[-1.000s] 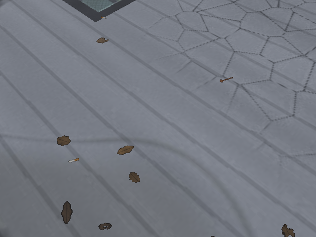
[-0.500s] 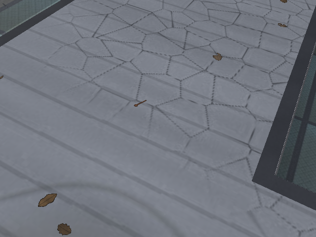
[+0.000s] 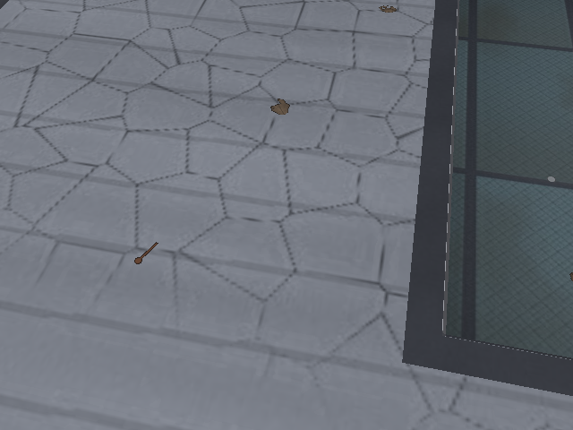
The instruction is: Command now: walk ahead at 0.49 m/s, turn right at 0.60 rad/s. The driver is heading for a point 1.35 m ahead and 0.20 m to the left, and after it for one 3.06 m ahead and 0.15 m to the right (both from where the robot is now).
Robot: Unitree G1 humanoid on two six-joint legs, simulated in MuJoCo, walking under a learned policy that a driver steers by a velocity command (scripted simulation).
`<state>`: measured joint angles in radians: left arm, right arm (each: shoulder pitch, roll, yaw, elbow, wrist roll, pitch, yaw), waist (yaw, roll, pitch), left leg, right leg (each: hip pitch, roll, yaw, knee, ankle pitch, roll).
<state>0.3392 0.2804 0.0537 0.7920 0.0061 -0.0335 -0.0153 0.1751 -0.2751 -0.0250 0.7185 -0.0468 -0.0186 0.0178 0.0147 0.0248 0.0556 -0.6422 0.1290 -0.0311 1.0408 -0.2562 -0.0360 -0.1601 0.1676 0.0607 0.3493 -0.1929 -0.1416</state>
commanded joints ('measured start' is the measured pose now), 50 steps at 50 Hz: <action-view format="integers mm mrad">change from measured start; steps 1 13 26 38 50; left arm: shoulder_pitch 40 109 -129 -216 -43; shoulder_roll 146 178 73 97 65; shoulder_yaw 38 28 -28 -27 -3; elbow -50 27 -95 -137 -72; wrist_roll -2 18 47 19 14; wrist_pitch -22 -33 -15 -48 -70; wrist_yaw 5 34 -9 5 21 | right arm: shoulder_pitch -37 68 207 222 97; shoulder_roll -77 -119 -126 -185 -73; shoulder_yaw -21 -40 -59 -87 -52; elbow -69 -30 78 62 -5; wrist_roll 0 23 49 25 14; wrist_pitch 3 -35 -41 -22 24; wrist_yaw -1 -10 -6 -27 42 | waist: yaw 0 -68 -12 10 -21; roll -62 -80 30 58 -124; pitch -10 -104 -18 -76 -58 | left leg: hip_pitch -39 400 467 485 -33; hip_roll -18 -186 -9 -31 -78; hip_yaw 31 104 -265 -360 -44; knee -98 -541 -858 -586 99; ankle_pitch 122 110 359 485 34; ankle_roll -21 143 311 183 60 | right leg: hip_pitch -13 209 -453 -90 72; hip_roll -255 -278 -224 -123 -413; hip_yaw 249 142 -36 -37 57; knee -141 197 607 119 -172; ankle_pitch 313 903 -17 45 208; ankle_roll -118 -4 174 135 -5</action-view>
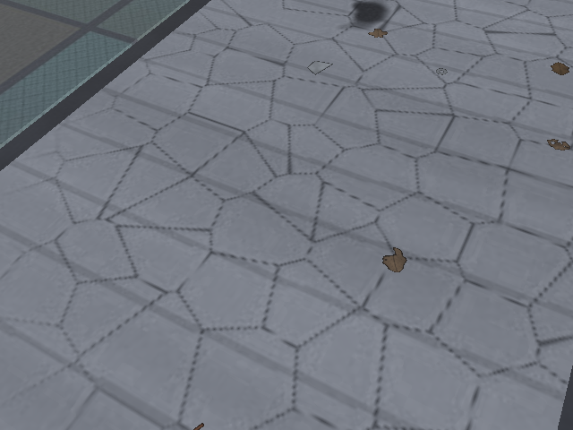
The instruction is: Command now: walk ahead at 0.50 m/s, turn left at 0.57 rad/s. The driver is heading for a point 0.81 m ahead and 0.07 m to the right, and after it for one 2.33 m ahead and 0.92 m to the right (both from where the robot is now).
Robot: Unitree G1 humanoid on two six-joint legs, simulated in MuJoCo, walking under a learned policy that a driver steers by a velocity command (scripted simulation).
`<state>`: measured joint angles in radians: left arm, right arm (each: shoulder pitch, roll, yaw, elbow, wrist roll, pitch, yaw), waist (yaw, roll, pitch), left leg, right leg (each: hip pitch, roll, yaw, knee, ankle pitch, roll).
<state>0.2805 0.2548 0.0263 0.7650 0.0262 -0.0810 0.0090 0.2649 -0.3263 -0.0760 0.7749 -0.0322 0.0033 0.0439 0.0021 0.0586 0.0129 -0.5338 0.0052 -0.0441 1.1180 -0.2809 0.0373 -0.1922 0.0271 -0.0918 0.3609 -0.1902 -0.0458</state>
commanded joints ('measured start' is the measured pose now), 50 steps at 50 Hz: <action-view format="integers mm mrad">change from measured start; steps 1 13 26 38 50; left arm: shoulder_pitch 28 154 141 -71 105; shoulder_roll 96 155 32 60 147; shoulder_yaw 28 35 51 54 70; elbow -37 123 104 -12 37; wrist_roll -5 -16 2 -1 -31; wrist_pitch -22 6 125 113 20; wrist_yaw -3 -6 -4 -76 -15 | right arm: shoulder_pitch -28 -84 -93 -25 -141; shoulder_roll -18 20 8 -111 -29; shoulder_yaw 1 43 34 -27 3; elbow -73 -76 -13 12 -52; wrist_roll -3 -26 8 0 -17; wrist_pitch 3 -49 -53 -40 -35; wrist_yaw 20 -3 -81 -53 -4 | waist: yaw -3 -33 54 -10 12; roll -152 -153 53 26 -118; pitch -6 -40 -59 15 15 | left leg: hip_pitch -169 235 274 318 -206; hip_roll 51 -59 274 347 57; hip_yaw -26 129 94 72 72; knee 2 -632 -843 -955 -144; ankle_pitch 89 208 600 -309 81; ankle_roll -20 63 180 131 -87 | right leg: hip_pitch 109 201 -235 -143 221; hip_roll -274 -216 -57 -59 -193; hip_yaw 178 6 86 -21 360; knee -189 109 754 269 -161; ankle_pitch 235 845 -139 -222 282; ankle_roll -105 -56 67 -39 -195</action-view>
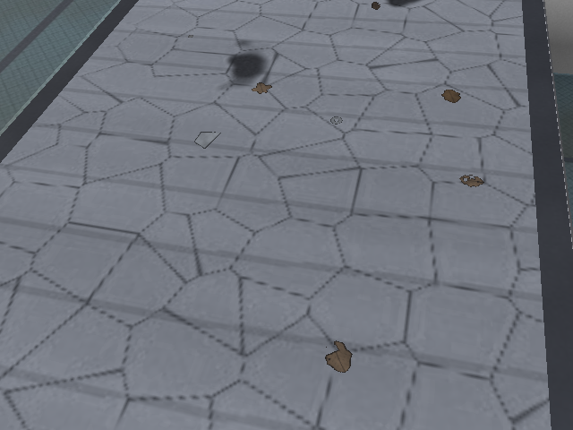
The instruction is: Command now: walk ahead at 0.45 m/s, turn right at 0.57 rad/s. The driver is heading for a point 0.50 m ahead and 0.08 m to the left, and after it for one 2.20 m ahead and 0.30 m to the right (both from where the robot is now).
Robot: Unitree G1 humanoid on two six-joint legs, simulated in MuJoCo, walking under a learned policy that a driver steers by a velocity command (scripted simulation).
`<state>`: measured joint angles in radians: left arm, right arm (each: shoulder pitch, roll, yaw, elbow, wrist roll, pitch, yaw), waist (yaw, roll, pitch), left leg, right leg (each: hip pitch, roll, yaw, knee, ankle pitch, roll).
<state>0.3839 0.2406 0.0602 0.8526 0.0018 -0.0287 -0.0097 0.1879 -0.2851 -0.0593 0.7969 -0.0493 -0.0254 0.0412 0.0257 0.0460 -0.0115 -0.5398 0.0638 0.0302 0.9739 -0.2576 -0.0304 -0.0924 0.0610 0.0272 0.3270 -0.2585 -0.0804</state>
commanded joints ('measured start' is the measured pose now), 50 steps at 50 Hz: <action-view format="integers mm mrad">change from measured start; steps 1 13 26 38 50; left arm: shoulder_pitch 20 23 -223 -108 -153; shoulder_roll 165 197 80 105 164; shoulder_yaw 38 36 -19 -16 31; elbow -44 22 -102 -12 -44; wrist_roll -6 33 45 27 12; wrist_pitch -35 -38 -15 -46 28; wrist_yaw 4 20 -8 12 13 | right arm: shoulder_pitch -95 178 193 172 80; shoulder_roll -61 -117 -104 -99 -43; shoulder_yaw -9 -26 -23 -2 0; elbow -88 -5 64 117 27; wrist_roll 4 21 49 41 21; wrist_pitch -2 -23 -44 -29 68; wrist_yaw -2 -34 -33 -76 -73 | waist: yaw -4 -143 -29 33 -41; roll -107 -85 -10 -9 -121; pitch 44 -89 72 -15 -69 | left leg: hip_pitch -206 436 386 543 94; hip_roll -3 -104 75 62 -76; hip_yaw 0 62 -286 -77 -69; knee -28 -467 -801 -366 53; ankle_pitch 70 91 422 894 -151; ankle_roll -25 158 286 137 -9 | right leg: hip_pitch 117 99 -517 -146 -154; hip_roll -220 -180 -132 -19 -186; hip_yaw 234 50 -24 -59 312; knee -123 341 594 86 -57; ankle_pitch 373 810 87 264 270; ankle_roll -161 -45 120 -25 -159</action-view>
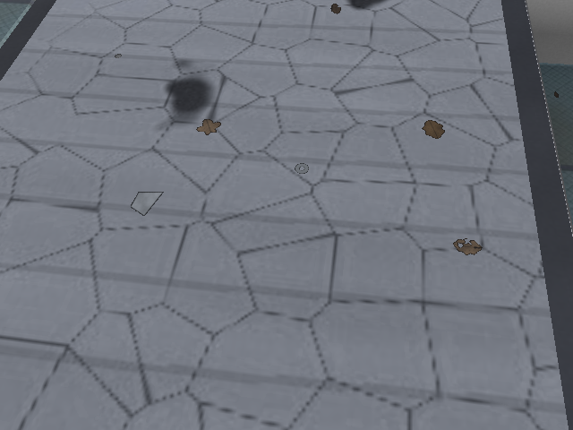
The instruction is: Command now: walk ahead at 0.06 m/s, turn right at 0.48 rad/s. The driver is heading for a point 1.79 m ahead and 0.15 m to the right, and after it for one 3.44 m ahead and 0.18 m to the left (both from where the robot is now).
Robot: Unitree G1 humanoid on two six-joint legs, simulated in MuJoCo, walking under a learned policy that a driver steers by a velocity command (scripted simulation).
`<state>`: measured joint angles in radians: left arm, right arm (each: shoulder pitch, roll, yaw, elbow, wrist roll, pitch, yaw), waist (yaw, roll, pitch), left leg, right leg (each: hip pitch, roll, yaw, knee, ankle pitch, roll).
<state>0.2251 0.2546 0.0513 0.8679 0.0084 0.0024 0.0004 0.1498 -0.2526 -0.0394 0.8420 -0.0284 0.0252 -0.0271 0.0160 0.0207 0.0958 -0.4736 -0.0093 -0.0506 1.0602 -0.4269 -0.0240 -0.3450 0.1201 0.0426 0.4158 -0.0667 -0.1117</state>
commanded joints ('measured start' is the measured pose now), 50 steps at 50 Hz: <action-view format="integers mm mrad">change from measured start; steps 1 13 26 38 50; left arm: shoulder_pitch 12 -5 -25 -39 -104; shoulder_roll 156 173 113 196 179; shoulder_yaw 44 72 47 23 31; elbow -60 -68 -63 5 -21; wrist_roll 7 13 11 -2 19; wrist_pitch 3 42 60 24 25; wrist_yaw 3 -4 -18 44 43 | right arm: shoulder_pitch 94 78 117 128 92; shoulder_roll -80 -99 -149 -90 -92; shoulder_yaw -21 -16 -23 0 -36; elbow -26 -64 -87 -30 -52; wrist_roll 0 34 7 41 25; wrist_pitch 21 -8 -31 -31 31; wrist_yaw -8 -27 -18 16 48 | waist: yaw -21 -10 -39 -27 -10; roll -107 -161 114 -183 -199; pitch -171 -143 -97 -169 -90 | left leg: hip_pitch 18 185 463 170 150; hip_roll -2 -72 224 20 12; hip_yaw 9 -17 -110 15 104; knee -63 -444 -720 -536 -328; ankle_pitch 23 -1 725 79 -27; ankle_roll -18 40 234 71 40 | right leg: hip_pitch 95 73 -237 371 227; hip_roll -239 -210 -9 -404 -400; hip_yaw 318 514 62 167 17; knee -159 -181 623 -60 -22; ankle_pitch -20 -213 -357 394 249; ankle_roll -120 -60 171 -53 -73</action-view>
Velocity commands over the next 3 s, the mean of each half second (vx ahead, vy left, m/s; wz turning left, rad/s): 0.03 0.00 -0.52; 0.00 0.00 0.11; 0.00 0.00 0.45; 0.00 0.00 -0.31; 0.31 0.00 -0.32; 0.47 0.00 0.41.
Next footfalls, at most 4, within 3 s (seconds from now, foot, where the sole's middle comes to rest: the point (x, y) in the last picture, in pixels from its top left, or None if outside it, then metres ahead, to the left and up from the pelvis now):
0.32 left None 0.07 0.13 -0.77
0.72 right None -0.01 -0.07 -0.77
1.08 left None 0.04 0.15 -0.77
1.60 right None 0.05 -0.04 -0.77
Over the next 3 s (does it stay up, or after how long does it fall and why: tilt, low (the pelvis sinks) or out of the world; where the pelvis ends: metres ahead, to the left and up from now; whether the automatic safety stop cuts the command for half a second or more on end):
stays up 0.37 -0.04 -0.02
